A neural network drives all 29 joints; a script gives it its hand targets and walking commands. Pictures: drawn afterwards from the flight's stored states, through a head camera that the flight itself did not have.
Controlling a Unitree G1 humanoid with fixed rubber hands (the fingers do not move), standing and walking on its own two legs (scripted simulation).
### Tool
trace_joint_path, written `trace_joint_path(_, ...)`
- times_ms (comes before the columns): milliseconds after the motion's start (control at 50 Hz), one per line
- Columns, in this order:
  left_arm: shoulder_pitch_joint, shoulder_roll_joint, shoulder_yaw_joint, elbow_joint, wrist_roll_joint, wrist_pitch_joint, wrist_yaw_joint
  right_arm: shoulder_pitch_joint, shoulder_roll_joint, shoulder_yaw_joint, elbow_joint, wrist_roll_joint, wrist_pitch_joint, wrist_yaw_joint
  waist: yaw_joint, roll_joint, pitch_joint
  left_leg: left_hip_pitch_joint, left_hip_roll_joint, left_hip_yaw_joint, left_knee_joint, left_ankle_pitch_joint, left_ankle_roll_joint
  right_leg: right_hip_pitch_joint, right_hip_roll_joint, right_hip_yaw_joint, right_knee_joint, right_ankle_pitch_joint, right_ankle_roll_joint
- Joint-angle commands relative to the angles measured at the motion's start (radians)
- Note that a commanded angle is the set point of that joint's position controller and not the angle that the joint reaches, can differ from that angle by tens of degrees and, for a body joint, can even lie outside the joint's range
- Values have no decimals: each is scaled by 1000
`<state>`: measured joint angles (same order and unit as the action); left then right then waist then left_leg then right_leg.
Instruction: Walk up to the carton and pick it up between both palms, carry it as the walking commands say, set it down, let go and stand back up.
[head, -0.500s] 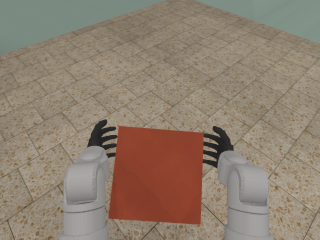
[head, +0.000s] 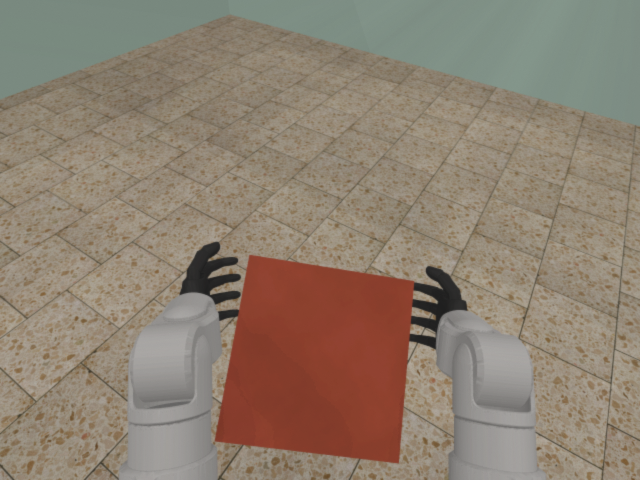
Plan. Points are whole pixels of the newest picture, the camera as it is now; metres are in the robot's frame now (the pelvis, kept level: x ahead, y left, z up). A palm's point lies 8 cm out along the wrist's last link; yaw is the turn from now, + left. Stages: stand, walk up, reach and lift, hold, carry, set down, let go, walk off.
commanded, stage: carry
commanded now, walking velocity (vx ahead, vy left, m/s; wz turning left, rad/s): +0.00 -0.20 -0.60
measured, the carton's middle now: (313, 349) +0.30 +0.02 -0.01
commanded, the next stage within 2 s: none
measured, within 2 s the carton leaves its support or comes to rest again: neither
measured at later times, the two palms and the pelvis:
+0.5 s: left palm (342, 322) +0.28 -0.01 +0.10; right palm (618, 367) +0.23 -0.29 +0.11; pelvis -0.02 -0.11 +0.02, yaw -11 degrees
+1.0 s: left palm (452, 342) +0.25 -0.12 +0.11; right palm out of the picture +0.18 -0.40 +0.11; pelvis -0.05 -0.18 +0.02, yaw -14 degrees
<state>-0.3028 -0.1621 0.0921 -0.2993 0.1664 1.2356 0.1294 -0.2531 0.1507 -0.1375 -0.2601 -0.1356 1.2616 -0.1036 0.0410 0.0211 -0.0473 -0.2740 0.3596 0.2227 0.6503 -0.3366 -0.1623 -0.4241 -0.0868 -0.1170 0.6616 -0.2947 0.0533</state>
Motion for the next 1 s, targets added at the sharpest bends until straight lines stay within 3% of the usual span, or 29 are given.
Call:
trace_joint_path(0,-300,-1027,-667,114,-476,23,-298,-441,884,662,-67,400,-19,269,-15,-48,-259,-136,-75,30,293,32,75,303,-25,68,-299,240,-74)
trace_joint_path(20,-303,-991,-633,127,-445,2,-301,-527,915,706,-104,424,-12,270,-9,-487,-282,-435,-244,35,496,-464,17,413,-276,515,-298,685,-238)
trace_joint_path(40,-295,-1031,-630,117,-447,-5,-299,-606,952,755,-138,455,-16,275,-2,-499,-289,-395,-219,-107,630,-542,35,360,-248,518,-279,807,-280)
trace_joint_path(80,-280,-1049,-605,87,-434,-19,-297,-636,978,799,-175,506,-33,281,-22,-269,-303,-400,-170,-148,599,-369,45,365,-146,241,-165,714,-215)
trace_joint_path(100,-286,-1052,-597,75,-435,-30,-293,-655,990,817,-205,525,-40,277,-21,-240,-339,-372,-165,-161,598,-284,57,352,-122,218,-146,657,-208)
trace_joint_path(120,-313,-1076,-595,50,-436,-37,-289,-671,997,816,-216,539,-44,272,-16,-263,-337,-360,-181,-140,606,-217,54,321,-105,215,-153,612,-225)
trace_joint_path(160,-271,-1044,-608,32,-425,-48,-281,-611,979,795,-224,528,-49,265,-16,-191,-354,-322,-202,-129,506,-150,73,291,-109,249,-200,433,-247)
trace_joint_path(220,-228,-1004,-625,28,-411,-41,-269,-512,967,755,-152,502,-36,262,-12,-210,-380,-235,-255,-135,340,-141,116,253,-139,369,-262,351,-277)
trace_joint_path(260,-234,-1000,-636,40,-414,-36,-267,-473,958,718,-89,487,-32,269,-13,-151,-381,-210,-285,-139,206,-133,139,270,-174,408,-260,397,-290)
trace_joint_path(320,-287,-1004,-664,14,-432,-33,-269,-461,970,696,-54,472,-42,281,-23,-71,-378,13,-322,-152,-27,-82,168,142,-154,426,-325,233,-226)
trace_joint_path(340,-302,-990,-664,15,-441,-32,-272,-466,970,693,-47,470,-45,287,-37,-93,-371,145,-316,-128,-201,-14,191,69,-102,376,-345,134,-144)
trace_joint_path(360,-312,-985,-686,7,-455,-29,-267,-405,972,682,-38,457,-46,289,-50,-61,-399,311,-239,-185,-332,20,209,-10,-43,300,-306,74,-74)
trace_joint_path(380,-355,-986,-694,-18,-463,-32,-269,-398,957,670,-38,434,-58,289,-69,170,-378,403,50,-488,-417,-62,298,-185,102,162,-81,-50,25)
trace_joint_path(400,-382,-1012,-724,-37,-490,-27,-276,-410,964,656,-23,432,-67,288,-59,338,-284,227,232,-596,-420,158,420,-263,107,106,254,-246,-11)
trace_joint_path(420,-417,-1000,-737,-59,-499,-36,-283,-450,987,661,-56,432,-75,287,-49,184,-252,172,164,-475,-366,382,431,-225,63,195,386,-195,-36)
trace_joint_path(440,-409,-1005,-732,-44,-503,-41,-280,-426,980,663,-61,444,-72,287,-40,87,-258,183,68,-302,-327,489,354,-214,80,185,400,-121,-24)
trace_joint_path(480,-383,-998,-734,-31,-503,-36,-281,-432,948,687,-97,434,-72,276,-41,73,-260,242,-18,-221,-260,635,289,-229,80,149,343,-66,-12)
trace_joint_path(560,-312,-959,-711,40,-475,-14,-274,-386,897,668,-65,409,-46,269,-62,143,-251,188,-96,-143,-208,585,274,-98,115,36,51,-97,11)
trace_joint_path(600,-287,-950,-689,87,-459,-1,-278,-377,880,664,-11,399,-32,275,-66,187,-238,139,-74,-162,-202,497,276,-25,102,1,-42,-26,8)
trace_joint_path(640,-261,-958,-668,98,-445,-2,-280,-372,882,671,-12,399,-32,284,-57,114,-257,74,-112,-134,-122,399,211,155,79,2,-302,171,4)
trace_joint_path(660,-300,-979,-663,93,-451,1,-284,-410,898,676,15,414,-24,288,-56,76,-255,0,-121,-124,-79,345,180,266,4,49,-326,236,4)
trace_joint_path(680,-295,-962,-652,97,-449,7,-286,-394,917,688,44,423,-27,289,-61,-22,-280,-112,-149,-128,-12,133,142,368,-137,187,-301,502,-27)
trace_joint_path(700,-360,-988,-653,92,-441,-13,-288,-469,924,707,-17,438,-24,296,-53,-235,-287,-144,-236,-88,-6,-132,97,327,-236,335,-272,685,-140)
trace_joint_path(720,-347,-1002,-642,88,-445,-24,-289,-535,930,734,-53,463,-24,300,-44,-268,-241,-96,-243,-117,37,-248,95,227,-225,372,-311,562,-176)
trace_joint_path(760,-400,-1009,-642,19,-454,-32,-286,-600,979,754,-76,506,-31,302,-51,-149,-240,-99,-263,-106,-7,-144,100,234,-171,286,-327,319,-156)
trace_joint_path(800,-340,-996,-623,17,-445,-37,-275,-550,979,766,-97,505,-32,297,-48,-223,-299,-10,-267,-113,-108,40,118,236,-123,212,-303,303,-124)
trace_joint_path(880,-315,-974,-632,16,-433,-31,-269,-446,943,745,-59,466,-29,279,-38,-109,-324,79,-248,-127,-199,102,135,211,-90,200,-314,174,-105)
trace_joint_path(900,-260,-932,-621,46,-415,-31,-274,-436,923,742,-59,449,-29,277,-37,-136,-292,80,-244,-137,-193,57,129,169,-94,219,-346,49,-101)
trace_joint_path(980,-366,-945,-654,38,-455,-23,-284,-440,955,702,9,432,-25,279,-45,-21,-274,78,-224,-140,-209,104,126,149,-72,210,-325,108,-90)
